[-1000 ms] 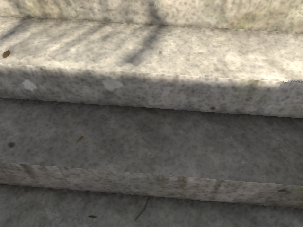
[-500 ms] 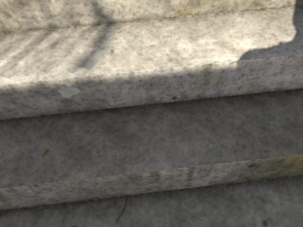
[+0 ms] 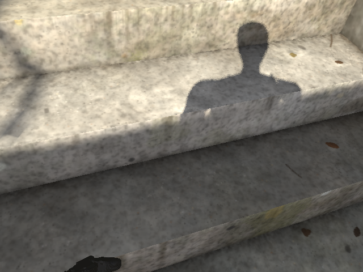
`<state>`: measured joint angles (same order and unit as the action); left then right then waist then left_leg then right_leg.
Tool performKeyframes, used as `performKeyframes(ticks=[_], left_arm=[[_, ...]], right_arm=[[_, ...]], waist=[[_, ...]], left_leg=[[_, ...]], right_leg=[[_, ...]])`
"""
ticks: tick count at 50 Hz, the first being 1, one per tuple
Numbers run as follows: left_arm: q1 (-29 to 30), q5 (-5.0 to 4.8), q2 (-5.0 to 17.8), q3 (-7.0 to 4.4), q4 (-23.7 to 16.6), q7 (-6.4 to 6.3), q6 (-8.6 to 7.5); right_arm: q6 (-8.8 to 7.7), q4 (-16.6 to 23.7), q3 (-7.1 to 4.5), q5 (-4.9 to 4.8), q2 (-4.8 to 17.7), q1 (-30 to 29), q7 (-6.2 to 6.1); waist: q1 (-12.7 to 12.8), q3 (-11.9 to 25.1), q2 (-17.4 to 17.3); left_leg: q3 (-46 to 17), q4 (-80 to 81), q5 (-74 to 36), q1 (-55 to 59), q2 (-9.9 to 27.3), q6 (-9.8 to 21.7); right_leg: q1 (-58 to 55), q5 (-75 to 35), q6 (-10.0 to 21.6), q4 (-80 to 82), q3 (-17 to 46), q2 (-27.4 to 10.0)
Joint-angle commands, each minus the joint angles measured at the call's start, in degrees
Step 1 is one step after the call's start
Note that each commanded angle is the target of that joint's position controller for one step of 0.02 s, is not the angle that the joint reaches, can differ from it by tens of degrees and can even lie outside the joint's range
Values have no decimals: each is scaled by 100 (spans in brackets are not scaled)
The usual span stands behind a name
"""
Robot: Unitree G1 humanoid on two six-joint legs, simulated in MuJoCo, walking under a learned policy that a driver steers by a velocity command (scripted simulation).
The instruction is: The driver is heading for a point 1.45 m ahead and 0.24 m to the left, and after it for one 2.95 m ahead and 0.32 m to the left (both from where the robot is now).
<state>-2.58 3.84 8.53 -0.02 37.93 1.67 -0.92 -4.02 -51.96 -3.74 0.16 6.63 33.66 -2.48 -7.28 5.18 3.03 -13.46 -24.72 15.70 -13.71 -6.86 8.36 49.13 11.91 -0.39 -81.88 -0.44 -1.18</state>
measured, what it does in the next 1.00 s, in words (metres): climbs: right foot, then left foot 0.18 m higher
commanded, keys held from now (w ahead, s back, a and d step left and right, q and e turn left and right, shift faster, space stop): w+q+shift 0.40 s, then w+shift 0.12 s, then w+e+shift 0.48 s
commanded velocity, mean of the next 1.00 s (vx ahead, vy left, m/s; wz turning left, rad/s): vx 0.94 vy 0.00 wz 0.24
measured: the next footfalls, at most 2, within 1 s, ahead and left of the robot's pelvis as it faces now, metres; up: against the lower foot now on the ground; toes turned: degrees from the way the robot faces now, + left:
right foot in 0.20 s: +0.11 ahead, -0.19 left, +0.00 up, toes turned +6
left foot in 0.48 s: +0.31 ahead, +0.02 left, +0.18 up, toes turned +25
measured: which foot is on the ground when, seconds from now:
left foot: down 0.00-0.20, up 0.22-0.46, down 0.48-0.88, up 0.90-1.00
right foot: up 0.00-0.18, down 0.20-0.52, up 0.54-0.86, down 0.88-1.00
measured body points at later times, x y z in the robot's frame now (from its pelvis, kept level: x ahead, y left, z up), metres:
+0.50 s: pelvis +0.22 -0.06 +0.01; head +0.28 -0.05 +0.46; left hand +0.07 +0.14 -0.12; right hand +0.59 -0.10 +0.00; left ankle +0.27 +0.01 -0.57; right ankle +0.07 -0.20 -0.71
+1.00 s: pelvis +0.56 +0.01 +0.29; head +0.54 +0.01 +0.74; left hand +0.56 +0.28 +0.16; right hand +0.81 -0.16 +0.22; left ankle +0.43 +0.10 -0.19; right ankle +0.56 -0.04 -0.38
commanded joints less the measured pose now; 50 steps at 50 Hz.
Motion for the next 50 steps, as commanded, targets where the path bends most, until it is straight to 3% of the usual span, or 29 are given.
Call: performKeyframes(ticks=[1, 5, 8, 9, 10, 11, 12, 13, 15, 17, 19, 22, 24, 25, 26, 27, 28, 30, 31, 33, 37, 39, 41, 43, 44, 45, 46, 47, 50], left_arm=[[820, -22, 200, -11, -698, -61, -207], [1327, -104, 249, 43, -1056, -10, -403], [-782, -473, 725, -334, -681, -230, -535], [-1490, -602, 879, -462, -317, -361, -514], [-1819, -505, 978, -463, 190, -459, -479], [-1891, -212, 1011, -374, 288, -422, -488], [-2077, 59, 815, -400, 495, -331, -383], [-1573, 262, 749, -418, 318, -342, -345], [-1030, 273, 178, -228, 704, -286, -620], [-1340, 73, -1, -118, 1442, -121, -804], [-1439, -39, 30, -152, 1759, -33, -834], [-1314, -524, 1275, -394, 1383, -275, -813], [-602, -609, 2567, -653, 776, -409, -1121], [-654, -627, 2400, -763, 540, -205, -1096], [-817, -576, 1899, -690, 292, 9, -1048], [-594, -241, 1336, -554, 9, 235, -1027], [148, 21, 615, -367, -627, 141, -945], [318, 19, -622, 144, -1050, -72, -720], [-61, -22, -733, 227, -999, -155, -619], [-404, -334, -585, 189, -771, -316, -308], [952, -492, -454, 284, -1455, -501, -80], [-23, -398, -45, 197, -1013, -310, -14], [-1456, -420, 521, -54, -388, -245, 44], [-2352, -346, 991, -259, -37, -210, 97], [-2301, -368, 1078, -315, 3, -183, 12], [-1970, -407, 1199, -477, 47, -85, -24], [-1243, -408, 1423, -616, 130, -163, 36], [-579, -425, 886, -393, -1, -271, 83], [-1656, -220, 760, -407, 826, -289, -280]], right_arm=[[-231, 701, -218, 18, 917, -762, -31], [-194, 641, -381, 32, 1046, -710, -75], [-161, 1096, -528, 78, 1372, -1896, 96], [-218, 1239, -571, 108, 1417, -2007, 155], [-315, 1340, -422, 161, 710, -2250, 283], [-413, 1781, -118, -42, -142, -2405, 153], [-381, 1992, -119, -150, 4, -2048, 50], [-233, 2068, -97, -67, 364, -1975, -27], [13, 2483, 171, 170, -49, -3379, -107], [120, 2908, 325, 277, -87, -4291, 14], [285, 3274, 486, 240, -141, -4912, 46], [503, 2929, 396, 224, 677, -3989, 218], [646, 2203, 165, 38, 1079, -1552, 157], [564, 2067, 83, 315, 1382, -888, 221], [492, 1919, -176, 286, 2082, -1323, 264], [541, 1899, -290, 202, 2119, -1647, 43], [447, 1899, -329, 213, 1958, -2268, 28], [105, 859, -230, 228, 1645, -1615, 123], [-50, 490, -44, 258, 1105, -1421, 220], [-252, 231, 176, 309, 492, -2095, 361], [-419, -370, 224, 61, 781, -1901, 389], [-325, -248, 237, -274, 1075, -1695, 155], [-525, 221, -33, -471, 2196, -2003, -42], [-522, 601, -168, -455, 2411, -2369, 41], [-452, 831, -142, -459, 2119, -2501, 204], [-529, 1179, -129, -116, 1711, -2786, 376], [-567, 1730, 67, 303, 785, -2914, 606], [-597, 2258, 322, 698, 143, -2889, 614], [-497, 2806, 725, 733, -374, -3178, 357]], waist=[[416, -448, -1071], [338, -433, -1167], [1834, 476, -293], [2021, 719, -255], [1743, 175, 655], [1249, -24, 896], [911, 855, 1069], [850, 1703, 1311], [623, -96, 1011], [332, -1288, 24], [146, -1518, -295], [-138, -193, -188], [-1089, 1790, 551], [-1023, 2216, 505], [-791, 2094, -1523], [-433, 2318, -2249], [-76, 1949, -1016], [472, 40, 194], [762, -761, 349], [1251, -1302, -267], [1419, -1524, -132], [1625, -336, -99], [2221, 1141, -650], [2448, 1967, -965], [2362, 1842, -734], [2179, 1328, -425], [1461, 580, 1380], [802, 528, 430], [556, -961, -897]], left_leg=[[-2385, 1146, 972, 31, 1190, 1178], [-2292, 1139, -426, 587, 1389, 1109], [-1178, -1291, -5469, -435, 435, 407], [-779, -2721, -5201, -522, 252, 188], [50, -4825, -847, -2412, -261, 12], [137, -6770, 723, -5038, -293, 35], [447, -8247, 821, -5596, 25, -39], [735, -9893, 725, -5758, 280, -171], [769, -12209, 1091, -7027, 363, -164], [644, -11087, 1597, -6737, 533, 180], [1274, -8996, 1452, -5808, 519, 278], [2774, -5539, 1390, -1885, -128, 1], [2320, -5709, 1213, -99, -384, -39], [1587, -3724, 1316, 238, -476, 351], [-591, -1861, 605, 1199, 372, 1200], [-3498, 119, 536, 1527, 1232, 1655], [-3506, 45, 1388, 1371, 1677, 1619], [-2115, 170, 858, 247, 1755, 836], [-1287, 165, 283, -439, 1747, 515], [258, 824, -131, -1621, 1659, 30], [1787, 2548, -812, -2145, 1600, -140], [2631, 2980, -3541, -1944, 1325, -2], [2703, 1745, -9965, -830, 1699, 301], [2448, -683, -12138, 1150, 2207, 520], [2446, -2451, -11611, 1175, 2106, 517], [2062, -4695, -7202, 298, 1535, 358], [1410, -7899, -1357, -2878, -68, -336], [504, -9726, -1141, -3847, 66, -396], [567, -10598, -565, -5447, 519, -328]], right_leg=[[435, 392, 63, 280, 123, -36], [-117, 1330, 201, 1725, 320, -127], [-4256, 406, 242, 5231, -34, 173], [-5247, -939, 104, 6747, -416, 77], [-6300, -2606, -58, 7116, -370, -551], [-7339, -6897, -484, 5066, 612, -1590], [-7789, -8876, -373, 4468, 1077, -2433], [-7603, -5487, 430, 5007, 1749, -2621], [-5828, -1675, 868, 6588, 1561, -2497], [-4434, -2627, 367, 7082, -187, -1838], [-3458, -3263, -213, 7558, -1266, -1125], [-2595, -8691, 321, 7777, -1532, -712], [-3703, -14762, 647, 4982, -1145, -1768], [-4168, -13690, 760, 2907, -752, -1813], [-2476, -6190, 442, 15, -726, -463], [-821, -1131, 345, -2911, -17, 765], [594, -843, 485, -5090, 842, 710], [2120, -309, 851, -5932, 1134, 425], [2520, 21, 950, -6042, 1215, 492], [2320, 689, 967, -5916, 942, 773], [1958, 943, 982, -3632, 228, 507], [-862, 349, 977, -1561, -680, 591], [-3009, 626, 825, -759, -1406, 975], [-3020, 1648, 895, 641, -1330, 1142], [-3362, 1701, 954, 2400, -911, 1446], [-3383, 1898, 1319, 3775, 539, 1369], [-3889, 602, 2367, 4909, 3752, 504], [-3420, 1408, 2499, 5893, 5210, 146], [-2788, 939, 1902, 6079, 4095, 180]])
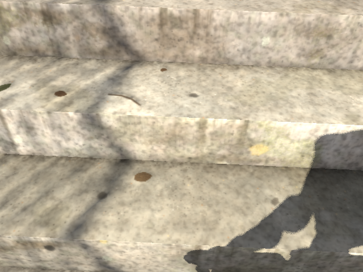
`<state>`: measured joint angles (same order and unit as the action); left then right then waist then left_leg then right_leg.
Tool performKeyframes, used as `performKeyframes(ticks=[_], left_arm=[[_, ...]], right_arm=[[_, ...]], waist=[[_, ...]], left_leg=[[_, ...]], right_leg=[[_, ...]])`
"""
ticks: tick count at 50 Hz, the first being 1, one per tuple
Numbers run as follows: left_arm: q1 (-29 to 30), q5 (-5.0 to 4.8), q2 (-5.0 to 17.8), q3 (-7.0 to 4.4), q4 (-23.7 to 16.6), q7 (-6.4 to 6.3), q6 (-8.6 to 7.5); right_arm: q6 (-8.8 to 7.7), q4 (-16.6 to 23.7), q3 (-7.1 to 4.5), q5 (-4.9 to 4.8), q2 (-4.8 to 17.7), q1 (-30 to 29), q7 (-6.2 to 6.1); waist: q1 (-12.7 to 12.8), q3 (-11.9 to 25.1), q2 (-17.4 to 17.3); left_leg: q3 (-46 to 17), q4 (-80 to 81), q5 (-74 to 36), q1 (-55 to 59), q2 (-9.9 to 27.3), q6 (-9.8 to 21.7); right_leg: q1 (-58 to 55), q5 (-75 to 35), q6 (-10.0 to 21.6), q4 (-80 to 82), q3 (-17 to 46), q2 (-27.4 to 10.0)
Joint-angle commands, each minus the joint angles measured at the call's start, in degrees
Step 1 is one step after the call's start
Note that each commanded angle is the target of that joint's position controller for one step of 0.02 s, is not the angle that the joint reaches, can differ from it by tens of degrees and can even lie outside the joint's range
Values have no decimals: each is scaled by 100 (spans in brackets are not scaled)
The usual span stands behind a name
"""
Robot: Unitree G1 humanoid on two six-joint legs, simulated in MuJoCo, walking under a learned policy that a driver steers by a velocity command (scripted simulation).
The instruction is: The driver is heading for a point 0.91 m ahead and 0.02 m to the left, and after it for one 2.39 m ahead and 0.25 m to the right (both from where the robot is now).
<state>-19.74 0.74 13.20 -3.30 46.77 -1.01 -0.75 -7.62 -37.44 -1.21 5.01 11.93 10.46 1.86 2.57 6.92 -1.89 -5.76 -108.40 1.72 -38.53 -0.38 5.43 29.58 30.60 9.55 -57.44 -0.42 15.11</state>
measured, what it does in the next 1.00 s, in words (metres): climbs: left foot 0.19 m higher, then right foot 0.18 m higher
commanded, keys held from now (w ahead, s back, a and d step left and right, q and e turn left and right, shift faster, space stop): w+e+shift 0.10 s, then w+shift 0.18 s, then w+q+shift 0.62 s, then w+e+shift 0.10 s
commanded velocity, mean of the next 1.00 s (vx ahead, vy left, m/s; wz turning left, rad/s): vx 1.00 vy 0.00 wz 0.17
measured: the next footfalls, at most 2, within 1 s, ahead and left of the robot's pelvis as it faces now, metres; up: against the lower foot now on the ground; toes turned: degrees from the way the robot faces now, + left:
left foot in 0.24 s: +0.36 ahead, +0.10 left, +0.19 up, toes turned -7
right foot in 0.58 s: +0.61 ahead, -0.21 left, +0.37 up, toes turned -8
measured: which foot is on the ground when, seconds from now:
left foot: up 0.00-0.22, down 0.24-0.58, up 0.60-0.94, down 0.96-1.00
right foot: down 0.00-0.24, up 0.26-0.56, down 0.58-0.98, up 1.00-1.00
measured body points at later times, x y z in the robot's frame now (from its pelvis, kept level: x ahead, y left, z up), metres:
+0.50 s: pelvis +0.40 -0.03 +0.26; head +0.41 -0.05 +0.71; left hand +0.75 +0.03 +0.34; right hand +0.25 -0.26 +0.12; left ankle +0.32 +0.10 -0.48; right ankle +0.48 -0.17 -0.19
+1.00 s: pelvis +0.78 -0.08 +0.50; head +0.80 -0.08 +0.95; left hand +0.69 +0.16 +0.37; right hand +1.07 -0.22 +0.45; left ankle +0.86 -0.03 -0.12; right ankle +0.62 -0.22 -0.18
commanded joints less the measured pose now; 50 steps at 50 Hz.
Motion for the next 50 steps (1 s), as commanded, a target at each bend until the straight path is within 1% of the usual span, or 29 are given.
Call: performKeyframes(ticks=[1, 7, 8, 9, 11, 12, 13, 14, 16, 19, 23, 24, 25, 26, 28, 29, 30, 31, 33, 35, 39, 42, 43, 45, 46, 47, 48, 49, 50], left_arm=[[-44, 110, 181, -17, -4, 26, -428], [-938, -42, 593, -109, 494, -28, -615], [-593, -308, 474, -88, 307, -151, -509], [-692, -564, 748, -130, 149, -195, -626], [432, -373, 1971, -600, -235, -41, -884], [725, -269, 1630, -611, -276, 133, -1035], [873, -126, 616, -429, -677, 386, -1130], [629, 275, 278, -237, -911, 421, -1159], [1499, 506, -655, 162, -1594, 375, -975], [1827, 307, -1302, 531, -1977, 136, -537], [3882, 117, -1025, 684, -3078, -92, -416], [3759, 127, -984, 772, -3230, -97, -436], [2879, 18, -873, 862, -3006, 33, -473], [2529, -190, -524, 672, -2534, 63, -498], [134, 45, -17, 204, -2115, -86, -240], [-49, 65, 528, -21, -1982, -74, -172], [-308, 184, 1308, -276, -1574, -73, -286], [225, 150, 1193, -316, -1585, -61, -288], [1214, -65, 381, -135, -873, 92, -470], [772, 85, -501, 48, 158, 158, -603], [314, 243, -559, 133, 1015, 213, -897], [157, 160, -376, 218, 1295, 260, -914], [-105, -54, -210, 204, 1396, 214, -884], [105, -563, 837, 93, 660, -219, -825], [73, -518, 1800, -92, 472, -238, -999], [662, -542, 2176, -288, 195, -127, -1051], [746, -665, 2015, -343, 17, 18, -1038], [619, -294, 1337, -321, -91, 176, -990], [92, 68, 578, -180, -666, 390, -977]], right_arm=[[-99, 1322, 525, 148, -922, -838, -166], [92, 2628, 665, 32, -728, -3156, -405], [151, 2483, 759, -259, -687, -2702, -387], [200, 1926, 507, -474, -471, -1508, -434], [322, 1208, -60, -467, 539, 1142, -478], [311, 670, -301, -292, 1090, 1732, -396], [330, 309, -434, -319, 1480, 1254, -478], [333, 328, -438, -389, 980, 717, -454], [131, -502, -199, -471, -67, 472, -340], [-73, -1537, -83, -389, -644, 896, -227], [-207, -1924, -66, -381, -107, 1144, -177], [-169, -2036, -113, -575, 75, 1155, -179], [-108, -1636, -194, -765, 440, 559, -286], [-233, -1510, -228, -892, 774, 1328, -342], [-462, -1090, -777, -784, 2294, 711, -162], [-458, -981, -846, -647, 1981, 623, -20], [-424, -547, -723, -664, 798, 242, 138], [-388, -191, -663, -477, 421, 556, 102], [-182, 221, -411, -173, -453, 199, 13], [63, 385, -61, -177, -1055, 117, -4], [481, 902, 95, -534, -984, -984, -189], [680, 1470, 254, -478, -886, -1972, -391], [733, 1511, 262, -524, -693, -2309, -433], [891, 712, 63, -482, 261, -676, -181], [913, 662, 10, -586, 343, 190, -228], [909, 336, 2, -521, 334, 1605, -302], [778, 245, -116, -475, 643, 1832, -224], [656, 238, -359, -525, 1057, 1007, -81], [680, 62, -573, -451, 1674, 328, -149]], waist=[[-434, -1428, -298], [-58, -1554, -79], [-278, -847, -444], [-744, 663, -158], [-2184, 2174, 792], [-2394, 2597, -297], [-1685, 2241, -2772], [-1149, 2153, -1885], [-535, 123, 85], [18, -1169, 296], [1, -1940, 60], [225, -1709, 265], [539, -891, 508], [194, 160, 972], [1551, 1976, -499], [1624, 2314, -260], [1243, 1949, 1990], [863, 2209, 1982], [-112, 370, 552], [-648, -669, 265], [-754, -1394, 657], [-1131, -1760, 135], [-1055, -1771, 26], [-1441, 338, 113], [-1847, 949, 633], [-2357, 1773, 1239], [-2277, 2004, 982], [-1676, 1481, 335], [-794, 1493, -1704]], left_leg=[[65, -2628, 1149, -3446, -97, -50], [991, 758, 3468, -2469, 296, 53], [1626, 3233, 2663, 1044, 23, 9], [1823, 2668, 1872, 3608, -547, 11], [960, 4430, 2399, 3699, -272, 211], [-132, 5549, 2928, 4248, -6, 573], [-3553, 7625, 871, 4615, 1551, 1707], [-4762, 8240, 2095, 4256, 1753, 1745], [-3826, 8535, 3786, 3015, 1425, 1346], [-1483, 8795, 1691, 2210, 1170, 697], [-431, 10610, -2, 745, 1038, 744], [81, 11020, 456, 344, 676, 551], [521, 11685, 70, -1216, 386, 772], [180, 11240, -2772, -1086, 365, 1111], [-136, 8431, -8730, 1801, 1004, 857], [-361, 6410, -8266, 2381, 886, 523], [-388, 3728, -2596, 631, -218, 141], [-953, 414, -186, -605, -737, 2], [-314, -1293, -609, -2037, -170, 181], [-415, -1796, -100, -2814, -34, 521], [-121, -2678, 2098, -3934, -201, 621], [461, -673, 2195, -3530, -132, 745], [1079, 600, 2203, -2744, -316, 687], [2303, 2055, 1314, 1677, -1109, 357], [2252, 2518, 1569, 2214, -945, 274], [1795, 2984, 2029, 2598, -767, 350], [1043, 4737, 2374, 3061, -996, 404], [-183, 6752, 2372, 2786, -916, 582], [-3631, 8154, 1357, 3767, 632, 1304]], right_leg=[[-811, -1414, 724, 3620, 3639, -1458], [-35, -3574, 457, 5339, 2251, -1474], [1327, -5725, 440, 5879, 1692, -1309], [1397, -10110, 496, 4844, 1752, -1547], [-1055, -13275, 75, 1652, 1902, -2146], [-1049, -11131, -62, -843, 1531, -1432], [961, -3298, -625, -3798, 981, -79], [1719, -2754, -417, -5771, 1312, -282], [3295, -2407, -71, -7084, 1333, -649], [4736, -686, 162, -7891, 1461, -1081], [4607, 320, -231, -6876, -179, -1737], [3422, 118, -120, -4819, -204, -2080], [-372, -1259, -121, -2192, -417, -2085], [-2492, -1139, -271, -1999, -1138, -1348], [-2988, -276, -457, -1166, -458, -1147], [-2877, 247, -339, -114, 218, -1325], [-3216, 184, -108, 2261, 3233, -2962], [-3230, 50, 144, 3707, 5589, -3804], [-2018, 1292, 203, 3284, 4018, -3629], [-1340, -585, -300, 3057, 1657, -2968], [-1395, -2306, -523, 4624, -97, -3324], [-739, -3523, -1017, 5357, -1525, -2702], [-446, -4565, -936, 5795, -1810, -2538], [-36, -10041, -233, 5246, -2031, -2291], [-902, -12449, -133, 4126, -1744, -2715], [-1989, -13927, 65, 2737, -1326, -3259], [-2329, -13412, 159, 1128, -1015, -3211], [-2091, -7996, -120, -952, -746, -2374], [773, -2937, -613, -4475, -72, -1000]])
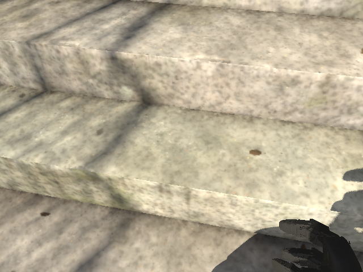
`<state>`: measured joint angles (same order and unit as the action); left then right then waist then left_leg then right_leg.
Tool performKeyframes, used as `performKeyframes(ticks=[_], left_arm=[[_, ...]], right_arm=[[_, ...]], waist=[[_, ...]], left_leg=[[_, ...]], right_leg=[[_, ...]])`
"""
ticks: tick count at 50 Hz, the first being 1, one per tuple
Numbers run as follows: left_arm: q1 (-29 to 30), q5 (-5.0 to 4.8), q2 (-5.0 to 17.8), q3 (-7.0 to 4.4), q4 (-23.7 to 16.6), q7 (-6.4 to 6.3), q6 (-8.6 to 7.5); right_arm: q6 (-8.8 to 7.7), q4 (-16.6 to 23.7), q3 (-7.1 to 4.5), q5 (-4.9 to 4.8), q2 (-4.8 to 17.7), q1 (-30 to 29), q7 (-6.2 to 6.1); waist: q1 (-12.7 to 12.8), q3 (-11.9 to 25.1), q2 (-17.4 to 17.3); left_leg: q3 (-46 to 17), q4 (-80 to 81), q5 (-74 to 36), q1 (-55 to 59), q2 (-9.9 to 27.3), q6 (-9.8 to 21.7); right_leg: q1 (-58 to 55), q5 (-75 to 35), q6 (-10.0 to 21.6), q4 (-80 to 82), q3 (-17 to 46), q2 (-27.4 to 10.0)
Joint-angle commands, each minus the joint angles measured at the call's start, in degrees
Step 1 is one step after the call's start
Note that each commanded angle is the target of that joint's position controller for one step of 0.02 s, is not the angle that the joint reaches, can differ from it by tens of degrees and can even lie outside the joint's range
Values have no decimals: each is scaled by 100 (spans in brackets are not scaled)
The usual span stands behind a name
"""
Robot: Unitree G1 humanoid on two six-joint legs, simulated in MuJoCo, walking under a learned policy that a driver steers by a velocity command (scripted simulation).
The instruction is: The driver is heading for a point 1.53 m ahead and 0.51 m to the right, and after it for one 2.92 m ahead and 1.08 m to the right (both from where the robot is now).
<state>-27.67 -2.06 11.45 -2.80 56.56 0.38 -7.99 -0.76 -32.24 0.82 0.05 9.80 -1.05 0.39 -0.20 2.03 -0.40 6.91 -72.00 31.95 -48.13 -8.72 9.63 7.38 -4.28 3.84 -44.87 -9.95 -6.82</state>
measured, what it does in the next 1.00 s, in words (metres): climbs, turning right: right foot 0.18 m higher, then left foot 0.18 m higher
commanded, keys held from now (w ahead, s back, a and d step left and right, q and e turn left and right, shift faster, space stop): w+e+shift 0.66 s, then w+shift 0.28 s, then shift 0.02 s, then q+shift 0.04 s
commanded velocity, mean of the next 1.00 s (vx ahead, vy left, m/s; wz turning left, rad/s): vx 0.99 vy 0.00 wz -0.54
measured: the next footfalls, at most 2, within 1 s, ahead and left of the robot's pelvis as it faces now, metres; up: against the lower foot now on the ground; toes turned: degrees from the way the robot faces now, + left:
right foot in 0.34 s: +0.37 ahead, -0.11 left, +0.18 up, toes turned -9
left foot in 0.66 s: +0.71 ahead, -0.03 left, +0.37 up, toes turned -23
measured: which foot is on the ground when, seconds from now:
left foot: down 0.00-0.34, up 0.36-0.64, down 0.66-1.00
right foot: up 0.00-0.32, down 0.34-0.68, up 0.70-1.00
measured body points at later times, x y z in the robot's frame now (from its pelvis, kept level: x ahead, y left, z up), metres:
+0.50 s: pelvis +0.38 -0.08 +0.27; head +0.36 -0.06 +0.72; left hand +0.49 +0.17 +0.13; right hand +0.54 -0.33 +0.24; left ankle +0.37 +0.07 -0.12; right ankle +0.33 -0.10 -0.43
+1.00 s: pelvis +0.75 -0.21 +0.51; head +0.78 -0.24 +0.96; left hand +1.11 -0.31 +0.57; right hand +0.51 -0.34 +0.38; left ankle +0.68 -0.02 -0.23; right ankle +0.83 -0.40 +0.00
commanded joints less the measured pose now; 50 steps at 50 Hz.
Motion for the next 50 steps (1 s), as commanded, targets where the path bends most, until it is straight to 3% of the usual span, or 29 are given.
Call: performKeyframes(ticks=[1, 4, 7, 10, 12, 13, 15, 16, 17, 18, 19, 20, 23, 26, 28, 29, 30, 31, 33, 34, 35, 36, 38, 39, 42, 45, 47, 49, 50], left_arm=[[1310, 577, 272, -108, -2026, 200, -237], [2146, 613, -1067, 451, -2760, 30, -43], [2258, 201, -932, 467, -2661, -138, 336], [3524, 201, -1043, 640, -3274, -338, 511], [3437, 67, -548, 661, -3263, -296, 631], [2632, 122, -158, 503, -2801, -216, 662], [1149, 60, 313, 293, -2262, -205, 752], [457, 99, 449, 193, -2066, -136, 723], [416, 147, 711, 134, -2013, -93, 689], [548, 109, 1042, -124, -1829, -8, 586], [1199, 220, 1167, -262, -1584, -109, 671], [1717, 259, 827, -179, -1738, -192, 732], [602, 456, 370, -70, -806, -106, 386], [990, 372, 353, 17, -722, 25, 167], [367, 332, 561, -37, -416, 2, 29], [331, 250, 756, -103, -396, -91, 85], [721, 33, 701, -143, -611, -204, 214], [450, -214, 815, -165, -798, -289, 83], [1556, -58, 2156, -708, -1295, -118, -150], [1606, 77, 1739, -668, -1417, 33, -369], [2148, 221, 753, -483, -1527, 273, -442], [1679, 507, 311, -369, -1998, 291, -414], [2314, 697, -411, 0, -2495, 218, -191], [2734, 678, -603, 106, -2728, 131, -27], [2674, 434, -873, 365, -2805, 32, 344], [4133, 384, -759, 406, -3617, -189, 526], [4286, 288, -776, 546, -3902, -194, 503], [3299, 212, -225, 497, -3247, 59, 444], [2087, 141, -169, 372, -2865, -8, 466]], right_arm=[[-36, -359, -721, 113, 1511, 1370, -58], [-476, -1752, -493, 247, 644, 2201, 1], [-669, -2149, -254, 345, -40, 1924, 112], [-827, -2525, -177, 132, 185, 2084, 142], [-804, -2591, -173, -166, 455, 2298, -49], [-876, -2271, -151, -391, 632, 2127, -199], [-1036, -1920, -511, -622, 2187, 1808, -462], [-1025, -1556, -664, -511, 2352, 1357, -378], [-1007, -1297, -686, -483, 2104, 1283, -194], [-1010, -945, -691, -236, 1584, 986, -70], [-1021, -293, -454, 302, 666, 894, 149], [-1018, 259, -198, 592, 5, 783, 212], [-862, 927, 352, 668, -978, 241, 29], [-573, 1196, 358, 397, -654, -418, -192], [-504, 1950, 529, 570, -782, -1614, -281], [-516, 2101, 502, 440, -569, -1708, -291], [-493, 1958, 542, 246, -404, -1195, -287], [-524, 1451, 301, 9, -168, -191, -348], [-394, 886, -198, 42, 661, 2156, -432], [-483, 462, -433, 235, 1257, 2730, -375], [-397, -89, -549, 150, 1485, 2810, -422], [-426, -127, -605, 131, 1318, 1850, -422], [-640, -865, -359, 124, 161, 1483, -215], [-704, -1340, -352, 201, -67, 1816, -163], [-848, -2065, -236, 151, -500, 1865, -28], [-1018, -2557, -275, 215, 62, 2270, 6], [-949, -2909, -242, -47, 238, 2628, -8], [-856, -2424, -292, -524, 715, 2541, -213], [-1049, -2149, -436, -485, 1581, 2547, -174]], waist=[[-466, 2182, -458], [52, -257, 535], [419, -819, 91], [575, -1137, 237], [685, -526, 104], [907, 291, 69], [1678, 2122, -491], [1734, 2345, -1041], [1720, 2288, -855], [1582, 1764, 82], [762, 1498, 1849], [279, 1536, 771], [-148, -743, -408], [-301, -1382, -258], [-77, -1207, 2], [-99, -1087, 61], [-297, -512, -276], [-557, 742, -282], [-1985, 2749, 502], [-1963, 3340, -710], [-1875, 2566, -2201], [-851, 2306, -2244], [-278, 610, -255], [-245, 81, 146], [400, -904, 226], [319, -1482, -287], [597, -1449, 5], [622, 285, 661], [1003, 1646, 3]], left_leg=[[-5578, 5031, -419, 4673, 1835, 889], [-3388, 4794, -1677, 3379, 1855, 85], [-1612, 5568, -2271, 2459, 1894, -347], [-360, 6694, -2745, 1916, 1665, -756], [501, 7792, -4997, 1007, 1448, -557], [648, 7270, -8993, 1131, 1459, -311], [575, 5410, -13419, 3026, 1915, 4], [380, 4029, -14710, 4268, 2298, -23], [221, 2263, -14553, 4424, 2361, -89], [-92, -369, -9047, 3390, 1477, -332], [-678, -3635, -3054, 465, 114, -859], [-1370, -5753, -2653, -848, 185, -647], [-1251, -7104, -1840, -3070, 641, -328], [-615, -5903, -484, -2624, 816, -479], [-761, -4750, 410, -2510, 1183, -359], [-419, -3143, 441, -1454, 1211, -380], [141, -751, -332, 1875, 1080, -461], [464, -993, -747, 4423, 484, -457], [-623, 804, -435, 4951, 661, -333], [-1739, 1839, 744, 5413, 1337, -6], [-3889, 3759, -836, 5300, 2049, 698], [-5838, 4558, -915, 5002, 2837, 1090], [-4573, 4528, 64, 4215, 2643, 601], [-3906, 4678, -116, 4049, 2583, 377], [-1485, 5552, -2091, 3200, 2149, -275], [-484, 6957, -3908, 2804, 2333, -204], [334, 7418, -4277, 2906, 1982, -373], [298, 7545, -7918, 1450, 1567, 180], [84, 6321, -10840, 1942, 1775, 300]], right_leg=[[4058, 796, 101, -7993, 2055, 1275], [6422, 1115, 648, -9356, 2364, 1132], [6780, 2286, 641, -9541, 1804, 1285], [6675, 2543, 656, -7756, 1183, 1017], [3731, 2192, 568, -5007, -54, 1083], [1880, 2025, 562, -4618, -516, 1367], [748, 2007, 399, -4007, -480, 1656], [1214, 2661, 502, -3078, -321, 1596], [884, 3236, 572, -1511, 34, 1926], [471, 2693, 1071, 303, 1645, 1653], [-378, 603, 2068, 1371, 4608, 730], [-226, 2252, 2320, 1976, 5759, 388], [779, 1981, 1435, 2383, 4539, 508], [2565, 1524, 953, 2945, 3190, 780], [2569, 1604, 1042, 3626, 3207, 676], [2876, 1134, 1131, 4299, 3014, 725], [4195, -538, 1183, 4905, 2536, 953], [4282, -5125, 1313, 3964, 2798, 731], [1772, -9342, 955, 682, 2970, 255], [1515, -7828, 549, -1696, 2605, 673], [2894, -790, 308, -4217, 2012, 1817], [4222, 747, 195, -6634, 2214, 1789], [5648, 823, 567, -8059, 2170, 1336], [6300, 1587, 705, -8709, 2289, 1301], [6790, 2620, 745, -8155, 2258, 1096], [7127, 3842, 627, -7912, 1433, 1085], [6681, 4074, 800, -6089, 1115, 722], [1274, 2086, 520, -3133, -540, 1093], [-437, 1457, 352, -3406, -402, 1454]])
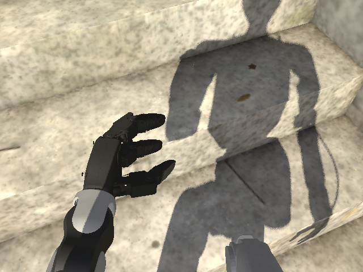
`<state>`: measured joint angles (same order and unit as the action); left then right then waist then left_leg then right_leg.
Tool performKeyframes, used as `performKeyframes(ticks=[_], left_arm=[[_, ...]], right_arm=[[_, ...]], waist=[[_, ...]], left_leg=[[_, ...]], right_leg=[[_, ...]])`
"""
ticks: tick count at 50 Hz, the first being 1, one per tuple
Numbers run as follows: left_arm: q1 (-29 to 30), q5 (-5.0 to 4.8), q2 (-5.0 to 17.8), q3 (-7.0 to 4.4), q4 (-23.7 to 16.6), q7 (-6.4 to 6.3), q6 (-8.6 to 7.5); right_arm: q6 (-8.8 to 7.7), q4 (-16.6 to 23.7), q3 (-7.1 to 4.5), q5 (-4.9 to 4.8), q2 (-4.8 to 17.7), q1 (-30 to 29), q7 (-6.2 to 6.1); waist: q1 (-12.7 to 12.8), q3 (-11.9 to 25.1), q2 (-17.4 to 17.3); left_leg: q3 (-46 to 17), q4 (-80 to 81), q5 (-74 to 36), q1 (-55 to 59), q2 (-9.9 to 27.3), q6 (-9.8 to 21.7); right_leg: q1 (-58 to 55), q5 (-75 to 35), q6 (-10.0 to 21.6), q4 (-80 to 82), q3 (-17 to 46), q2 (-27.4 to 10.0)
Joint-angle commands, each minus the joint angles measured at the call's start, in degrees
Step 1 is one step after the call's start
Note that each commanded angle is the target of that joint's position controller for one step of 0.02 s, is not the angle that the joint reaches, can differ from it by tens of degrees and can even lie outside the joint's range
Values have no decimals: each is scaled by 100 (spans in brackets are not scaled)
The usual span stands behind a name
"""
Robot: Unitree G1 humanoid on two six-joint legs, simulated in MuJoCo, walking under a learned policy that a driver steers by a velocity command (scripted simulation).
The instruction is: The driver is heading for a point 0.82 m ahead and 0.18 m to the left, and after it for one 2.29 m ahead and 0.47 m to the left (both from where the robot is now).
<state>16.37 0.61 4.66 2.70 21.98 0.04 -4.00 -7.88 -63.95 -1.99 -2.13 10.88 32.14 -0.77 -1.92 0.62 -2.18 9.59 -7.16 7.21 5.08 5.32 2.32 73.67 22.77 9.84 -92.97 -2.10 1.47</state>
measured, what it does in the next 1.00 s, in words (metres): climbs, turning left: right foot 0.19 m higher, then left foot 0.18 m higher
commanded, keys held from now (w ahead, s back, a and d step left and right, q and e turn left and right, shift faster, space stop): q+shift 0.56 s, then shift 0.06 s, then e+shift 0.38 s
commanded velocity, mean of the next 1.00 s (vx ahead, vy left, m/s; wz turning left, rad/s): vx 0.19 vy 0.00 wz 0.31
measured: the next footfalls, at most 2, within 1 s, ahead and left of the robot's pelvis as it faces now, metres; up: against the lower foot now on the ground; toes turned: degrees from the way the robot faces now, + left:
right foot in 0.04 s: +0.24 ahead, -0.11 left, +0.19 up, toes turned +0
left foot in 0.52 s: +0.39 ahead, +0.16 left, +0.37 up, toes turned +25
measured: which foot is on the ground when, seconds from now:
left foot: down 0.00-0.04, up 0.06-0.50, down 0.52-1.00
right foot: up 0.00-0.02, down 0.04-0.54, up 0.56-1.00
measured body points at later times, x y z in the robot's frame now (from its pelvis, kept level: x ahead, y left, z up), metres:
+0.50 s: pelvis +0.24 +0.02 +0.19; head +0.29 +0.02 +0.64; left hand +0.15 +0.27 +0.06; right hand +0.57 -0.04 +0.16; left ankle +0.35 +0.14 -0.37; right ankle +0.20 -0.11 -0.56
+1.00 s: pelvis +0.38 +0.07 +0.34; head +0.38 +0.10 +0.79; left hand +0.38 +0.32 +0.20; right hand +0.58 -0.09 +0.25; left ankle +0.35 +0.14 -0.38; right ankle +0.41 -0.06 -0.21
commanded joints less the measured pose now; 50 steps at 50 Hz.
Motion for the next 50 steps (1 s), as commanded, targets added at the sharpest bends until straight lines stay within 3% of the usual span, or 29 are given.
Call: performKeyframes(ticks=[1, 2, 3, 4, 5, 6, 7, 8, 10, 12, 14, 16, 18, 19, 21, 23, 25, 26, 27, 28, 29, 31, 32, 34, 36, 39, 41, 45, 50], left_arm=[[-3665, -111, 732, -368, 683, -60, 137], [-3767, 101, 1059, -494, 784, -55, 164], [-3618, 292, 1918, -761, 1081, -35, 42], [-3809, 271, 2014, -862, 1037, -105, 27], [-3115, 125, 2059, -912, 1201, -24, -36], [-2915, -58, 1736, -872, 1622, 4, -94], [-2988, -104, 1294, -770, 2043, 4, -155], [-2868, -62, 682, -613, 2279, -27, -183], [-3129, 33, 256, -480, 2642, -69, -278], [-3121, 151, 415, -469, 2791, -78, -398], [-3526, 224, 814, -514, 3058, -57, -526], [-3506, 234, 1029, -534, 3099, -9, -523], [-3547, 155, 1040, -498, 3140, -33, -336], [-3663, 172, 1352, -564, 3134, -161, -306], [-3614, 104, 1830, -666, 2902, -247, -245], [-3260, -23, 2186, -744, 2506, -344, -169], [-3257, -245, 2702, -916, 2263, -178, -119], [-3263, -287, 2553, -884, 2101, -18, -76], [-2893, -161, 2095, -829, 1675, 159, -20], [-2548, 159, 1699, -784, 1028, 275, 44], [-2663, 435, 851, -607, 730, 159, 106], [-2719, 431, 633, -501, 604, -189, 232], [-2988, 454, 550, -431, 650, -292, 264], [-3310, 388, 506, -410, 789, -391, 394], [-3317, 229, 457, -402, 1001, -468, 439], [-3029, 85, 463, -395, 1136, -478, 456], [-3420, -7, 548, -577, 1641, -410, 466], [-2740, 121, 729, -827, 1578, -340, 533], [-2612, 181, 778, -871, 1578, -171, 646]], right_arm=[[-561, 1340, -562, -235, 2572, -1389, 16], [-600, 1507, -653, -271, 2241, -1426, 132], [-516, 1628, -496, -222, 1181, -890, 316], [-385, 1846, -476, -52, 915, -800, 306], [-222, 2366, -428, 108, 439, -1235, 206], [-86, 2629, -367, 266, 254, -1561, 148], [16, 2816, -247, 479, -26, -1763, 108], [137, 2792, -137, 530, -275, -1583, 86], [344, 2825, -14, 422, -398, -1534, 72], [488, 3092, 35, 330, -437, -2079, -17], [652, 3368, 97, 343, -661, -2705, -213], [781, 3731, 114, 331, -580, -3193, -340], [919, 4091, 177, 409, -456, -3687, -297], [1000, 4348, 186, 418, -523, -3852, -243], [1133, 4384, 224, 396, -315, -4003, -109], [1176, 4047, 226, 272, -343, -3629, -78], [1178, 3600, 54, 300, 188, -1958, -153], [1125, 3447, -56, 335, 469, -1448, -119], [1091, 3422, -314, 306, 1023, -1618, -165], [1275, 3883, -606, 367, 1579, -2491, -244], [1272, 4023, -544, 437, 1446, -3236, -209], [1100, 3544, -291, 453, 641, -3323, -214], [996, 3218, -165, 426, 347, -3267, -211], [850, 2851, -41, 384, 112, -3065, -97], [639, 2615, -16, 354, 132, -2758, -42], [469, 2409, 48, 346, 91, -2100, -237], [370, 2441, -11, 382, 172, -2078, -316], [302, 2712, -134, 362, 346, -1970, -414], [359, 2940, -141, 390, 267, -1872, -600]], waist=[[1974, 2611, -915], [1919, 3097, -835], [1362, 3304, 1641], [1436, 4106, 1287], [818, 3603, 688], [558, 2537, 190], [338, 1411, -4], [-43, 702, 88], [-180, 242, 80], [-300, -240, -87], [-156, -174, 453], [-282, -395, 477], [-394, -496, 232], [-460, -184, 716], [-201, 66, 756], [-267, 612, 691], [-540, 1997, 1375], [-550, 2376, 1361], [-615, 1870, 88], [-510, 2133, -1116], [57, 1776, -788], [546, -15, 43], [780, -365, 166], [962, -217, 66], [770, -14, 260], [264, 203, 210], [186, 624, 120], [-84, 332, -170], [16, 284, -492]], left_leg=[[-399, -1654, -10194, -1985, 671, 853], [-926, -3425, -9387, -1126, 607, 433], [-938, -7114, -573, -2879, -865, -179], [-2413, -10487, 550, -3631, -1664, -234], [-2251, -11440, 334, -4610, -1342, -220], [-1815, -11497, 225, -5341, -958, -65], [-1802, -11216, 483, -6030, -737, 105], [-1874, -11201, 470, -6184, -658, 162], [-1740, -11120, 888, -6473, -638, 184], [-1626, -10492, 1192, -6573, -593, 154], [-1189, -12422, 1530, -7429, -838, 291], [-1299, -12555, 1758, -8093, -708, 348], [-825, -10958, 1377, -7790, -498, 270], [-812, -10835, 1386, -7586, -302, 268], [-187, -9053, 1670, -6515, -137, 276], [383, -7470, 2280, -4595, -464, 465], [243, -6809, 2614, -3152, -974, 706], [-467, -5800, 2730, -2383, -1260, 876], [-3076, -3894, 3166, -1822, -590, 1539], [-6837, -1599, 3904, -2018, 143, 2187], [-6866, -1131, 4041, -2603, 570, 1921], [-5039, -1954, 3761, -4425, 257, 1071], [-4083, -2354, 3077, -4816, -33, 864], [-2810, -2642, 1821, -4719, -98, 765], [-2357, -2750, 885, -4336, 26, 831], [-2359, -2085, -726, -3145, 480, 856], [-2015, -2126, -2292, -2414, 684, 791], [-1713, -2016, -2103, -1311, 931, 1004], [-1238, -1859, -2089, -841, 1035, 1210]], right_leg=[[-7286, -1329, -375, 2759, -649, 410], [-7264, -1593, -177, 4329, 243, 328], [-8483, -6189, 1006, 5407, 2767, -1640], [-8428, -7903, 1338, 5852, 4429, -2505], [-8118, -5993, 1123, 6022, 4074, -2366], [-7627, -4468, 822, 5966, 3465, -2162], [-7134, -3212, 500, 6065, 2766, -1801], [-6456, -2997, 225, 6364, 2097, -1566], [-6108, -3422, 4, 6875, 1285, -1652], [-5428, -3254, -178, 7431, 555, -1730], [-5785, -3693, 34, 7932, 375, -2144], [-5937, -2638, -91, 8300, -37, -2135], [-5689, -2102, -334, 8386, -672, -1542], [-6081, -2882, -310, 8524, -759, -1575], [-6332, -3387, -156, 8931, -1164, -1363], [-6532, -7236, -142, 8198, -1686, -1390], [-7665, -10865, -135, 5979, -1386, -1907], [-7479, -10201, -253, 4565, -1199, -1963], [-5025, -5153, -807, 2363, -945, -1127], [-3249, -674, -1198, -630, 223, 249], [-2604, -865, -1153, -2257, 1173, 93], [-2308, -1654, -1060, -2188, 832, -145], [-2246, -1696, -999, -2109, 780, -228], [-2388, -1807, -1028, -1809, 784, -354], [-2504, -2095, -1063, -1354, 874, -272], [-2604, -1784, -1092, 140, 892, -178], [-2959, -1847, -1026, -194, 738, 24], [-1975, -1482, -1127, -697, 770, 163], [-2282, -810, -1354, 811, 351, -162]])
Keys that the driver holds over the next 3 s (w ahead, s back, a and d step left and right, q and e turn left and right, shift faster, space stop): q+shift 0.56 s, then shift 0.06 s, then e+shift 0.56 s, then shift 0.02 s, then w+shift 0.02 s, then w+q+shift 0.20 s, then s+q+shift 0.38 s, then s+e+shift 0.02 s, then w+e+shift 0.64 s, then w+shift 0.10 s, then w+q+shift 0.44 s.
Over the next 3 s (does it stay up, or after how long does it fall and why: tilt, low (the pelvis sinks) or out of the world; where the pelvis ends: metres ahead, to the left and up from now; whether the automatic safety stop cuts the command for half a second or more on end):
stays up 1.29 0.20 0.84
